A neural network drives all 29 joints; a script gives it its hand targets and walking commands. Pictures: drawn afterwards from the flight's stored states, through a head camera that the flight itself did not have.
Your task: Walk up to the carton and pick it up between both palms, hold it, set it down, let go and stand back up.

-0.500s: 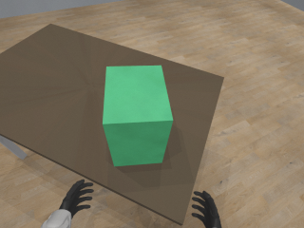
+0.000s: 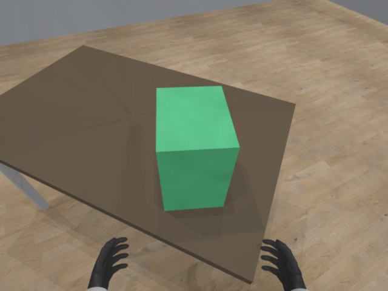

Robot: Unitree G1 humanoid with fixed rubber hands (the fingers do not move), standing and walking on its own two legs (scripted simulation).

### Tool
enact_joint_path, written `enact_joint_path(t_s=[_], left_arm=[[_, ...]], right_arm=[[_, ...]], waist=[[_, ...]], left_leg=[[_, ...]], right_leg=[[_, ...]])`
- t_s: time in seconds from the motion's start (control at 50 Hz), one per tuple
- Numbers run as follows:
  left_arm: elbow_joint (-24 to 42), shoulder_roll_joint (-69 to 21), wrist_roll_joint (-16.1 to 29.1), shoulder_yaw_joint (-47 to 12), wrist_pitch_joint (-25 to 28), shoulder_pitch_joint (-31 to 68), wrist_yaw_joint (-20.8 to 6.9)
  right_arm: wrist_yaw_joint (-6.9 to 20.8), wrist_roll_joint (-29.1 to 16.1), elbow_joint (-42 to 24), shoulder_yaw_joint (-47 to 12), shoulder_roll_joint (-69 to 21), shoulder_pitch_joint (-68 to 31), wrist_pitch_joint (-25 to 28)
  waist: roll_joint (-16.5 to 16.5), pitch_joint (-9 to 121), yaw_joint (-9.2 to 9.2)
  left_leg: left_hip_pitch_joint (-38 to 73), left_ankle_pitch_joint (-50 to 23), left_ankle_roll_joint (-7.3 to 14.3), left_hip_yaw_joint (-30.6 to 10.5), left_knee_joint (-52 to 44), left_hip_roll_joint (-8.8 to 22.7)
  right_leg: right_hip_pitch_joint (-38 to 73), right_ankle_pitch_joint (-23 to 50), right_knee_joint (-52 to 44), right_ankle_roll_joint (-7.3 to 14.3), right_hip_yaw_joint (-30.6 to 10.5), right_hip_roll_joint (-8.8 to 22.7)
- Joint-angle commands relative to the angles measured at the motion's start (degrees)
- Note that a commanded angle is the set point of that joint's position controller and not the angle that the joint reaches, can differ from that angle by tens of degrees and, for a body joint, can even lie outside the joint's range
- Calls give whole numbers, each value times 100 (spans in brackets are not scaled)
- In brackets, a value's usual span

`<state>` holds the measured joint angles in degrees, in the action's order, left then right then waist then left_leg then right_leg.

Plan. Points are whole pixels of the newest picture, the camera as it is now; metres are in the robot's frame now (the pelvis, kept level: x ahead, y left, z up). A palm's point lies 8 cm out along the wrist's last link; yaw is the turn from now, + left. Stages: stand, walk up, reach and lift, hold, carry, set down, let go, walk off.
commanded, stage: reach and lift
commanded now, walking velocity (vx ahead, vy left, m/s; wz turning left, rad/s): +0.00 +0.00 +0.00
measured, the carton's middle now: (191, 150) +0.45 +0.05 -0.01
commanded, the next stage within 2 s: none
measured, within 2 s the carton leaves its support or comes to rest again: neither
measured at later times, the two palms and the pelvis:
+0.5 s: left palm (111, 242) +0.22 +0.21 -0.05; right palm (286, 238) +0.25 -0.17 -0.04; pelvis +0.02 -0.02 +0.00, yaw +1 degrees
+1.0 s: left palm (107, 197) +0.29 +0.22 +0.01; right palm (274, 192) +0.33 -0.14 +0.01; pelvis +0.04 -0.03 +0.01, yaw +3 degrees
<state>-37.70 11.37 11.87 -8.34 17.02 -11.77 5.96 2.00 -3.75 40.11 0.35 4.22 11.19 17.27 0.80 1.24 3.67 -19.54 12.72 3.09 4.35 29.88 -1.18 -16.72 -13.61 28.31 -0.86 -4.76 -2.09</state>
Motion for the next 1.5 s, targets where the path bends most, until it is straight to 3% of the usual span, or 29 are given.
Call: enact_joint_path(t_s=[0.0,0.14,0.26,0.36,0.48,0.6,0.7,0.8,0.84,0.86,0.88,0.94,1.02,1.06,1.16,1.2,1.26,1.3,1.38,1.44,1.48], left_arm=[[939,586,61,244,381,1183,145],[376,345,-164,479,655,1198,46],[425,213,-291,613,1208,1382,-104],[827,281,-347,686,1503,1576,-130],[907,312,-427,935,1577,1745,-131],[885,361,-399,1079,1081,2138,-178],[1390,472,-494,1230,745,2541,-255],[1449,508,-602,1509,296,2742,-417],[1487,462,-599,1548,70,2834,-482],[1485,562,-737,1601,-161,2862,-487],[1495,527,-752,1634,-385,2938,-526],[1671,569,-840,1711,-1018,3151,-597],[1875,507,-717,1550,-1469,3401,-679],[2104,564,-628,1462,-1468,3609,-664],[2986,531,-470,1276,-1195,4013,-476],[3161,496,-495,1247,-1169,4048,-401],[3353,430,-659,1236,-1363,4117,-297],[3391,361,-788,1320,-1656,4220,-214],[2907,236,-1013,1505,-2469,4599,-121],[2592,134,-966,1538,-3018,4914,-84],[2589,161,-876,1585,-3214,5179,-45]], right_arm=[[65,-172,-989,97,580,-1357,345],[-43,-321,-258,-74,464,-1277,646],[-234,-432,-399,-163,620,-1448,1277],[-322,-503,-744,-216,735,-1609,1750],[-360,-605,-718,-482,549,-1706,1919],[-446,-623,-707,-809,156,-2024,1419],[-700,-751,-1334,-899,301,-2463,1271],[-1030,-688,-1375,-752,383,-2802,995],[-1145,-650,-1372,-698,351,-2887,798],[-1187,-661,-1271,-710,335,-2909,519],[-1230,-625,-1245,-704,282,-3012,257],[-1406,-510,-1236,-575,213,-3080,-420],[-1410,-490,-1614,-517,92,-3279,-952],[-1392,-512,-1970,-483,154,-3449,-1036],[-1317,-739,-2804,-502,304,-3801,-873],[-1283,-675,-3005,-372,433,-3899,-846],[-1282,-553,-2800,-105,529,-3975,-983],[-1288,-490,-2497,85,587,-4015,-1212],[-1337,-414,-1838,224,614,-4512,-1793],[-1355,-425,-1572,312,673,-4990,-2134],[-1336,-489,-1582,376,836,-5372,-2230]], waist=[[-423,878,65],[-447,1059,7],[-169,1277,-78],[-30,1639,-113],[-268,1886,2],[-360,1785,89],[-357,2143,127],[-161,2159,102],[-61,2032,79],[-183,1881,-28],[-54,1718,-8],[-37,1265,-70],[-119,1210,8],[-63,1610,36],[-389,2922,147],[-456,3232,107],[-674,3269,44],[-754,3066,21],[-775,2384,82],[-553,2172,73],[-397,2391,84]], left_leg=[[395,1198,-624,-313,-875,302],[668,-418,-630,-401,-403,282],[1077,-1806,-694,-476,-123,210],[1206,-2067,-753,-382,-109,101],[1057,-1806,-788,-184,-138,12],[886,-1222,-681,-76,-408,12],[1119,-1812,-666,-65,-419,-59],[1324,-2139,-589,-110,-527,-88],[1447,-2153,-573,-126,-612,-51],[1300,-2178,-311,-224,-949,-162],[1257,-2001,-226,-205,-1060,-123],[1204,-1688,-205,-129,-1272,-102],[1396,-1830,-264,-139,-1385,11],[1667,-2399,-279,-178,-1317,43],[2341,-4119,-403,-265,-1018,85],[2594,-4559,-480,-308,-949,120],[2885,-4973,-616,-347,-961,211],[2873,-4876,-693,-361,-1031,239],[2577,-3890,-751,-341,-1262,246],[2539,-3463,-734,-431,-1339,306],[2722,-3570,-743,-513,-1328,359]], right_leg=[[-429,-505,-275,200,403,-85],[-767,1,-383,311,352,-76],[-537,866,-454,316,232,-239],[-168,1458,-375,148,230,-333],[-121,1392,-345,33,233,-245],[-79,977,-600,-40,144,-50],[438,2082,-567,-181,123,-48],[874,2788,-677,-318,111,38],[939,2716,-807,-322,119,58],[1211,2129,-807,-108,26,117],[1224,1783,-930,-64,20,124],[1104,1210,-1266,23,38,112],[878,995,-1534,149,60,137],[919,1337,-1540,184,73,92],[1120,2216,-1432,344,61,14],[1133,2226,-1476,393,92,-19],[887,1975,-1701,437,70,-11],[804,1650,-1888,505,99,-4],[681,1167,-2039,533,195,5],[617,1113,-2060,510,169,27],[535,1244,-1984,493,184,-14]])
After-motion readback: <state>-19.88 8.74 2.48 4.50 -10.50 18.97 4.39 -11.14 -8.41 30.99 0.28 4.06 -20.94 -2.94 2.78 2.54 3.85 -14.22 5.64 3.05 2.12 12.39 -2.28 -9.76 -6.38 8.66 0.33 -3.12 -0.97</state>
